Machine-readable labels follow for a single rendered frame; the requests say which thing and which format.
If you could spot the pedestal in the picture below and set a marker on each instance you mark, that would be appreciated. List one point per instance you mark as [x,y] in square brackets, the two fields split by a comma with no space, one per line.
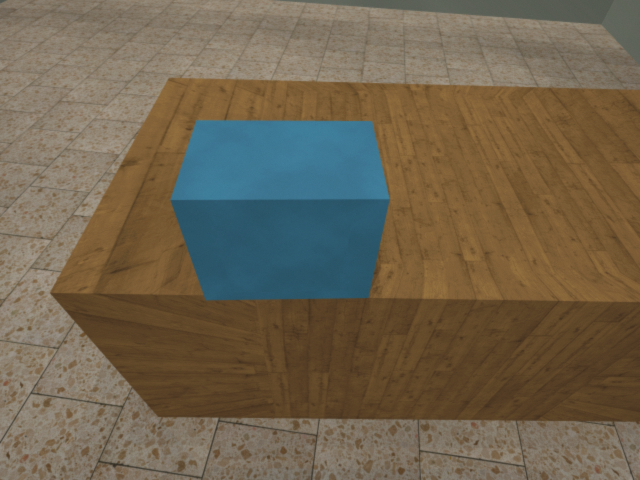
[506,286]

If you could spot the carton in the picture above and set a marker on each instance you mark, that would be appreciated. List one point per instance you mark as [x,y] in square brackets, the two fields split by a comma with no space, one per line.
[282,209]

